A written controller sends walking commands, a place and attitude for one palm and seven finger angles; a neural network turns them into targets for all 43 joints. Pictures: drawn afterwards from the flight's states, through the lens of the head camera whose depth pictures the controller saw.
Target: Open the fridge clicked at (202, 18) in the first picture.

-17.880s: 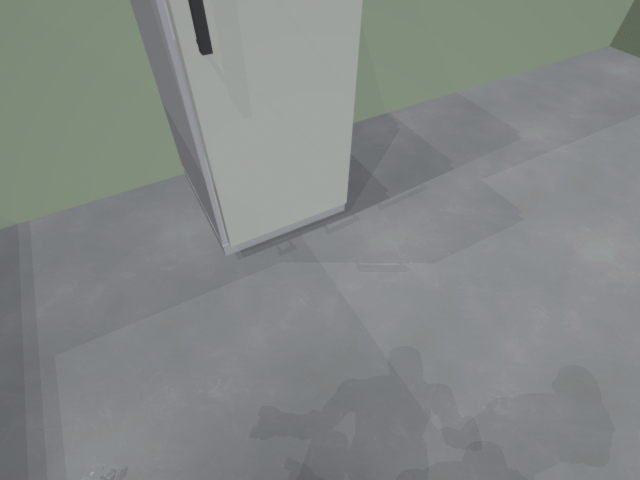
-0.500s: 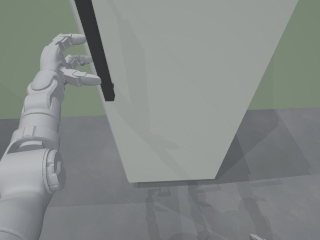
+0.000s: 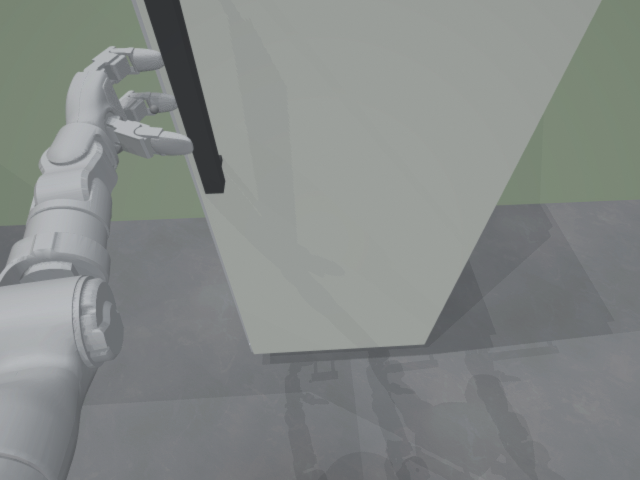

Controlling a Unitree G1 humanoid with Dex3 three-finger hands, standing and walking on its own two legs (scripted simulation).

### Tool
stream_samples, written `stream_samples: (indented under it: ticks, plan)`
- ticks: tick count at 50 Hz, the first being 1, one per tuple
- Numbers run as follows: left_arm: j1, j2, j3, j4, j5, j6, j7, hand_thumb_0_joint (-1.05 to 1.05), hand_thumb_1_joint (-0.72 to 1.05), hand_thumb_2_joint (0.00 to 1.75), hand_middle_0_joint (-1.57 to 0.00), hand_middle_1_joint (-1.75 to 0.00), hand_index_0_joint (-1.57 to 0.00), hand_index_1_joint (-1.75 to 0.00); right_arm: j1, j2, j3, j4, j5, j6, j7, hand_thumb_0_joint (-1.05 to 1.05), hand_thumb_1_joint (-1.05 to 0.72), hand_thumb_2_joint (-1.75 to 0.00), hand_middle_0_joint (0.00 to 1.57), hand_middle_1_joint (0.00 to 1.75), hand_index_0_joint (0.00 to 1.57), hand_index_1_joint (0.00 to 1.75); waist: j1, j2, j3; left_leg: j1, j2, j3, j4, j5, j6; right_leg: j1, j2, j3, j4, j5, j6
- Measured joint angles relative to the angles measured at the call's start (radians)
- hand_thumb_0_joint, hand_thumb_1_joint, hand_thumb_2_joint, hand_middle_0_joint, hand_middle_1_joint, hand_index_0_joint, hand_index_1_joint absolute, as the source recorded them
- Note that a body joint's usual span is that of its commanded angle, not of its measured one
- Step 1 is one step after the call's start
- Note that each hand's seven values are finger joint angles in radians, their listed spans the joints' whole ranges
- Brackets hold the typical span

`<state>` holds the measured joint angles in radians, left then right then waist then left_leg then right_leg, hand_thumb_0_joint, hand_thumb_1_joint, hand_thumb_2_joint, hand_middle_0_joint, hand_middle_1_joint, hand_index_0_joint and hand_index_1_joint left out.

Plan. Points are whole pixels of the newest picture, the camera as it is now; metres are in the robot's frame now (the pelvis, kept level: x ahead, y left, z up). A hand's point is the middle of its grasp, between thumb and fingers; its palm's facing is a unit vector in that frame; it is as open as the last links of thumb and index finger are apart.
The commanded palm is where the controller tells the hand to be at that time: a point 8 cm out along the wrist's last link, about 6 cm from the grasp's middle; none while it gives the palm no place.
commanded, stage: slide the fingers in behind the handle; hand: left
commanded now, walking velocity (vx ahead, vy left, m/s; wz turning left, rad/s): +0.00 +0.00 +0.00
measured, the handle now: (185, 60) +0.53 +0.14 +0.25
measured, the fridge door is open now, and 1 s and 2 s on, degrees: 0 0 0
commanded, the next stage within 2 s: grip the handle and tug to test in 1.64 s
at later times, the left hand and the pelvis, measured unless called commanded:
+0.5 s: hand (169, 116) +0.48 +0.16 +0.22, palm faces +0.03 -1.00 +0.01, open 14.0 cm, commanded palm +0.45 +0.21 +0.22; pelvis +0.01 +0.00 +0.00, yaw +0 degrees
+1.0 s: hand (190, 120) +0.46 +0.14 +0.22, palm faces +0.04 -1.00 +0.00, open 14.0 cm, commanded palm +0.44 +0.19 +0.22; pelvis +0.00 -0.01 +0.00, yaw +0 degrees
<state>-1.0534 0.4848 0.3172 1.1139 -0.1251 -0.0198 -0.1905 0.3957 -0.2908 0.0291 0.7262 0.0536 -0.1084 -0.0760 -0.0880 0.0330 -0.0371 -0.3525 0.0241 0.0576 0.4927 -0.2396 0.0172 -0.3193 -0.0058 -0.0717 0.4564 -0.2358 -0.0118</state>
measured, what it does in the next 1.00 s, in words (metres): stands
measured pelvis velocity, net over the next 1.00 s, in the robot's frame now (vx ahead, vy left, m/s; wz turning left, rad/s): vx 0.00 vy -0.01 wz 0.00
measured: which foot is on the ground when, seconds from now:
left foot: down 0.00-1.00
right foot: down 0.00-1.00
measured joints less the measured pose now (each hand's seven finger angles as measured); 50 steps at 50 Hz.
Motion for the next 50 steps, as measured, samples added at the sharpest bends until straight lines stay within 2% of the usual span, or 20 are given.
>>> stream_samples:
  ticks: [7, 15, 26, 33, 43, 50]
  plan:
    - [0.045, -0.027, -0.002, -0.063, -0.009, 0.011, 0.003, -0.01, -0.50, 0.30, -0.34, -1.23, -0.33, -1.23, -0.015, 0.010, 0.005, -0.019, 0.004, 0.000, 0.004, 0.01, -0.91, -0.90, 0.20, 0.30, 0.20, 0.30, 0.010, 0.002, -0.004, 0.015, -0.002, 0.008, -0.002, -0.005, 0.003, 0.011, -0.002, 0.009, 0.000, -0.003, 0.003]
    - [0.122, -0.076, -0.008, -0.172, -0.015, 0.056, 0.026, -0.01, -0.50, 0.30, -0.31, -1.21, -0.31, -1.21, -0.051, 0.021, 0.009, -0.040, 0.011, 0.011, 0.004, 0.01, -0.91, -0.90, 0.20, 0.30, 0.20, 0.30, 0.025, 0.001, -0.003, 0.046, -0.002, 0.015, -0.010, -0.011, 0.004, 0.039, -0.001, 0.016, -0.007, -0.007, 0.005]
    - [0.121, -0.127, -0.047, -0.238, -0.022, 0.106, 0.060, -0.01, -0.51, 0.30, -0.30, -1.20, -0.30, -1.20, -0.091, 0.024, 0.007, -0.041, 0.010, 0.021, 0.004, 0.01, -0.91, -0.90, 0.20, 0.30, 0.20, 0.30, 0.045, 0.004, -0.005, 0.067, -0.006, 0.004, -0.021, -0.010, 0.002, 0.063, -0.005, 0.005, -0.015, -0.012, 0.004]
    - [0.157, -0.143, -0.041, -0.273, -0.023, 0.124, 0.073, -0.01, -0.50, 0.30, -0.31, -1.20, -0.30, -1.20, -0.097, 0.028, 0.008, -0.048, 0.011, 0.044, 0.006, 0.01, -0.91, -0.90, 0.20, 0.30, 0.20, 0.30, 0.047, 0.007, -0.010, 0.089, -0.002, 0.007, -0.032, -0.010, -0.002, 0.081, 0.000, 0.009, -0.021, -0.013, 0.000]
    - [0.172, -0.166, -0.072, -0.319, -0.029, 0.132, 0.089, -0.01, -0.50, 0.30, -0.30, -1.20, -0.30, -1.20, -0.093, 0.028, 0.003, -0.035, 0.013, 0.049, 0.000, 0.01, -0.91, -0.90, 0.20, 0.30, 0.20, 0.30, 0.054, 0.010, 0.000, 0.105, 0.001, -0.002, -0.040, -0.001, -0.009, 0.099, 0.004, 0.000, -0.027, -0.010, -0.007]
    - [0.129, -0.164, -0.072, -0.250, -0.017, 0.141, 0.111, -0.01, -0.51, 0.30, -0.31, -1.20, -0.29, -1.20, -0.101, 0.027, 0.006, -0.028, 0.010, 0.047, -0.003, 0.01, -0.91, -0.90, 0.20, 0.30, 0.20, 0.30, 0.043, 0.011, 0.002, 0.098, 0.002, -0.006, -0.041, 0.007, -0.011, 0.092, 0.005, -0.004, -0.025, -0.005, -0.010]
